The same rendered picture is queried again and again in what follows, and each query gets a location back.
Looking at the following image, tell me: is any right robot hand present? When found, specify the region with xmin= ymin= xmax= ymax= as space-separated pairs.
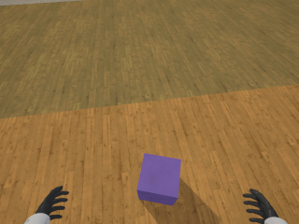
xmin=242 ymin=189 xmax=279 ymax=224

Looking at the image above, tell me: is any carton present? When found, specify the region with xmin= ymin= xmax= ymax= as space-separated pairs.
xmin=136 ymin=153 xmax=181 ymax=206

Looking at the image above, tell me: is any left robot hand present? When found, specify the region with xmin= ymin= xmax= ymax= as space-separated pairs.
xmin=35 ymin=186 xmax=69 ymax=220

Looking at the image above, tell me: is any robot left forearm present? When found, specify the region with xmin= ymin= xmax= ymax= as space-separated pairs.
xmin=24 ymin=213 xmax=50 ymax=224

